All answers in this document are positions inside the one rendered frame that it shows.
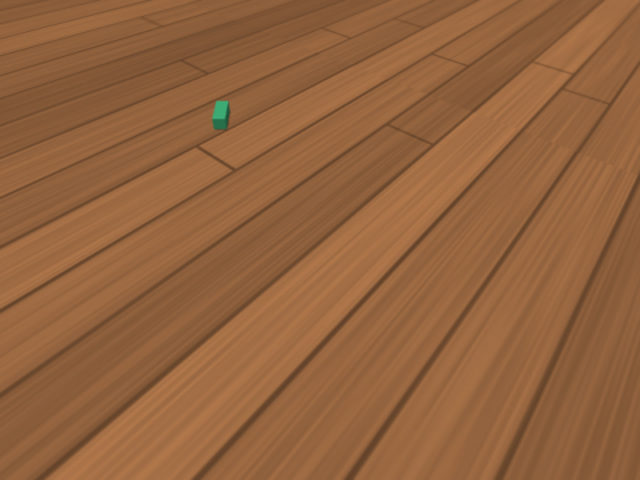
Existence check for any carton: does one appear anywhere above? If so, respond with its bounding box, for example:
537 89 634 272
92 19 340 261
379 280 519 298
212 101 230 129

